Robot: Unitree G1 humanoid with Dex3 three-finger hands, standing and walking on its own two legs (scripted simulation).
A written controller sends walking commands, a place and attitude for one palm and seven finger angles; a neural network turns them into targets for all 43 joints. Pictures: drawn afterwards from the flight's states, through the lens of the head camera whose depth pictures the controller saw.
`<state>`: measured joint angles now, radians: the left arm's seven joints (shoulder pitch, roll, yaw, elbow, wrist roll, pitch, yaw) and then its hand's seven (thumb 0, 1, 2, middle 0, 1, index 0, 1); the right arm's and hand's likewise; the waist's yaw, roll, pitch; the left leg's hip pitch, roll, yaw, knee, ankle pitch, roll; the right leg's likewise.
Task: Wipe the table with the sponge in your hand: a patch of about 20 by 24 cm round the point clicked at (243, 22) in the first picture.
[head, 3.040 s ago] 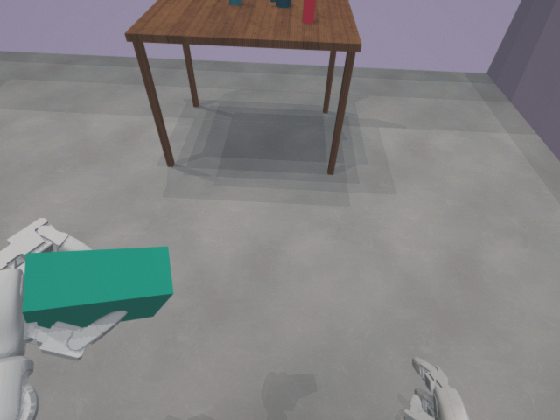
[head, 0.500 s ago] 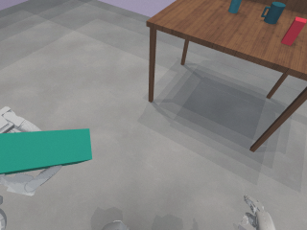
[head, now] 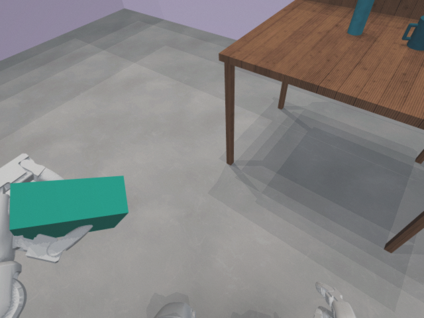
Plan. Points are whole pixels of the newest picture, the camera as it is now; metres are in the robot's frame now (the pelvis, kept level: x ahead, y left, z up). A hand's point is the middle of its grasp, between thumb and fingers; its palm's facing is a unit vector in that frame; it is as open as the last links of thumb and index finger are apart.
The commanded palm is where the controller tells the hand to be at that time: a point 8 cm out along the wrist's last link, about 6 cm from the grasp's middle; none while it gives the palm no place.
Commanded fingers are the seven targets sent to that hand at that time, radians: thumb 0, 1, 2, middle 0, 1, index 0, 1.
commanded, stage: walk to a spot facing it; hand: left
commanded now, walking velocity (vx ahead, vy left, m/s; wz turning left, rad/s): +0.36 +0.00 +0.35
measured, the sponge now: (88, 207) +0.24 +0.20 +0.16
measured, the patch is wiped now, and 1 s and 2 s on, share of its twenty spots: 0.00 0.00 0.00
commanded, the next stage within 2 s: turn to face it in 0.90 s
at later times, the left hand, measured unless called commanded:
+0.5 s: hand (61, 141) +0.33 +0.26 +0.20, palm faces +0.47 -0.77 -0.43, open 9.4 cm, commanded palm +0.27 +0.30 +0.19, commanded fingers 0.00 0.10 1.30 -1.20 -1.60 -1.20 -1.60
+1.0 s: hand (69, 118) +0.40 +0.28 +0.19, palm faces +0.62 -0.64 -0.46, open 9.4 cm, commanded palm +0.33 +0.32 +0.19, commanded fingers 0.00 0.10 1.30 -1.20 -1.60 -1.20 -1.60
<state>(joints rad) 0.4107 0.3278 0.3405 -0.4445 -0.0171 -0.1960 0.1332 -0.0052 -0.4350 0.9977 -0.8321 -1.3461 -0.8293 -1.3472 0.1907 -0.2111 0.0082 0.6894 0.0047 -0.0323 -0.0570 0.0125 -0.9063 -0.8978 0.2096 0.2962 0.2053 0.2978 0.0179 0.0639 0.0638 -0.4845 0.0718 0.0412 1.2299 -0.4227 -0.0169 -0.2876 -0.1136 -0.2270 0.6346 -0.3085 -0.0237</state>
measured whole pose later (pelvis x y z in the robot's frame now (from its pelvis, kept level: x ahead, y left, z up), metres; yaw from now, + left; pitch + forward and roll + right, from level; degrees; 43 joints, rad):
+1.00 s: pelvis +0.26 +0.00 -0.01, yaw +19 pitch +0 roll +1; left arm 0.54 0.42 0.42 -0.69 -0.04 -0.21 0.19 -0.01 -0.44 1.00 -0.83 -1.35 -0.83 -1.35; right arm 0.19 -0.29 -0.08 0.52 0.00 -0.03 -0.08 0.01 -0.91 -0.90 0.20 0.30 0.20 0.30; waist -0.01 -0.05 0.11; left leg -0.39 0.05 0.19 0.58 -0.14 0.00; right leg -0.27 -0.22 -0.27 0.80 -0.43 0.04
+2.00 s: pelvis +0.24 -0.08 +0.00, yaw -7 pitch -1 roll +0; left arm 0.42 0.40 0.36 -0.51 -0.02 -0.18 0.13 -0.01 -0.44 1.01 -0.83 -1.35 -0.83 -1.35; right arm 0.24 -0.13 0.05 0.52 0.01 -0.05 0.01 0.01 -0.91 -0.90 0.21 0.30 0.20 0.30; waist 0.03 0.04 0.09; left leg -0.25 0.23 0.22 0.62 -0.32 -0.09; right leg -0.29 -0.03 -0.11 0.62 -0.33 0.05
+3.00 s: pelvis +0.06 -0.11 +0.01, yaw -41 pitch +0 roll +2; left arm 0.55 0.44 0.41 -0.59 -0.06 -0.20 0.14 -0.01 -0.44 1.01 -0.83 -1.35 -0.83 -1.35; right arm 0.19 -0.26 -0.03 0.56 0.01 0.06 -0.02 0.01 -0.91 -0.90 0.20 0.30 0.20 0.30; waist -0.02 -0.02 0.09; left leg -0.38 0.03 0.04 0.84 -0.47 -0.08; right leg -0.39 0.08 0.05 0.49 -0.10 -0.09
